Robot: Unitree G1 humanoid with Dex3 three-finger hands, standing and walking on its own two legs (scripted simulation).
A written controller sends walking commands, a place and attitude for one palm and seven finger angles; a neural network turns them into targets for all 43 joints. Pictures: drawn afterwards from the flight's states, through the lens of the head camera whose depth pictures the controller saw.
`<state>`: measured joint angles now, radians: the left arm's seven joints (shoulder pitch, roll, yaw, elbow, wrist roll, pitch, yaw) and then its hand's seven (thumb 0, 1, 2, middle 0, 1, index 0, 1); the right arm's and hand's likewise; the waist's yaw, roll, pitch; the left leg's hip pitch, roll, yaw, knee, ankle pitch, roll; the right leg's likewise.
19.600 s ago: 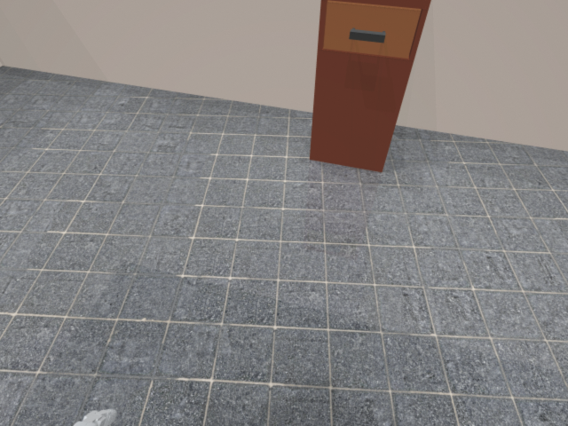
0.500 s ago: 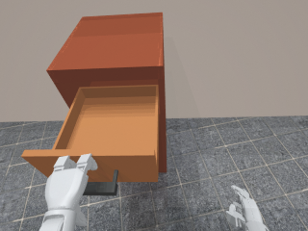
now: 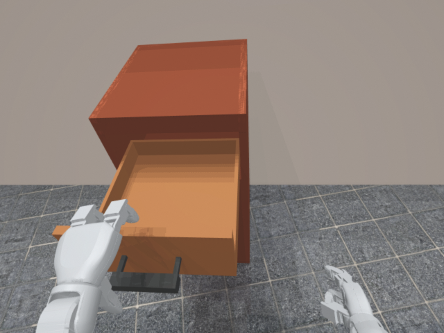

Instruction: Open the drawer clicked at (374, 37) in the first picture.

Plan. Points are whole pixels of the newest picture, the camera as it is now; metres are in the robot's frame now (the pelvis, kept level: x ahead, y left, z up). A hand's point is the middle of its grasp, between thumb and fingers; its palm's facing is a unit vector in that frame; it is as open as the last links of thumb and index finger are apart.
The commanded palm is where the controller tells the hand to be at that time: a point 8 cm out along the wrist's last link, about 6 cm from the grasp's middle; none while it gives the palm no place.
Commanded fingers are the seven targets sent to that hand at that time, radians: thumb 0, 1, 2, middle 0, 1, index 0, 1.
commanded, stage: lift the hand off the handle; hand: left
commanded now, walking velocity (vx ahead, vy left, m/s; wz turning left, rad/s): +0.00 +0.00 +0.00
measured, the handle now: (147, 271) +0.23 +0.21 -0.06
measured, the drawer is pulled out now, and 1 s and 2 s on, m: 0.30 0.30 0.30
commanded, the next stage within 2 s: draw the hand back to the body in 0.20 s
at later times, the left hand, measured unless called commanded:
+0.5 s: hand (108, 255) +0.19 +0.22 +0.09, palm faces +0.09 -0.11 -0.99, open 13.8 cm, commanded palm +0.16 +0.22 +0.15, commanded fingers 0.00 -0.50 0.30 -0.30 -1.20 -0.30 -1.20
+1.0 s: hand (99, 254) +0.18 +0.22 +0.12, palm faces +0.23 -0.69 -0.69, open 13.8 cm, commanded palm +0.14 +0.25 +0.16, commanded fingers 0.00 -0.29 0.39 -0.28 -1.07 -0.28 -1.07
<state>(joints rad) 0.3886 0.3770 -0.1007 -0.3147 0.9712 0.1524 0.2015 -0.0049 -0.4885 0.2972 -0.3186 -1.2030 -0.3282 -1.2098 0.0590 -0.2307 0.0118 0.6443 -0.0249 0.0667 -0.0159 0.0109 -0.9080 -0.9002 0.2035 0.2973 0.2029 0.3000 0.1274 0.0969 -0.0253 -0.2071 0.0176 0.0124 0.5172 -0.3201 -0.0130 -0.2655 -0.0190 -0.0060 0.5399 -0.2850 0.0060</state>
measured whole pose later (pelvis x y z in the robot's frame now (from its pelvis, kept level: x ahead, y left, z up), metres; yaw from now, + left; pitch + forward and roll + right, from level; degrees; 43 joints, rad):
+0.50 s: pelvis -0.01 -0.01 +0.01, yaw +0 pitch -2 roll +0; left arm 0.36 0.41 -0.09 -0.34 0.96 0.14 0.14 0.00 -0.49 0.30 -0.32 -1.20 -0.32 -1.20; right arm 0.05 -0.23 0.02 0.66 -0.02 0.08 0.00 0.01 -0.91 -0.90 0.20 0.30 0.20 0.30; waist 0.14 0.11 0.01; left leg -0.13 0.03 0.01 0.43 -0.27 -0.02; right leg -0.19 -0.01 -0.01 0.45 -0.23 0.00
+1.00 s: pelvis -0.01 +0.00 +0.01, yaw +0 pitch -3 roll +0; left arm 0.45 0.35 0.11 -0.41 0.29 0.00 0.11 -0.01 -0.47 0.31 -0.31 -1.19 -0.32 -1.19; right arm 0.08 -0.23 0.02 0.62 -0.01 -0.03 -0.07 0.01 -0.91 -0.90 0.20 0.30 0.20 0.30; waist 0.10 0.09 0.06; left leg -0.11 0.02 0.00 0.43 -0.27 -0.01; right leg -0.15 -0.01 -0.02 0.43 -0.23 0.01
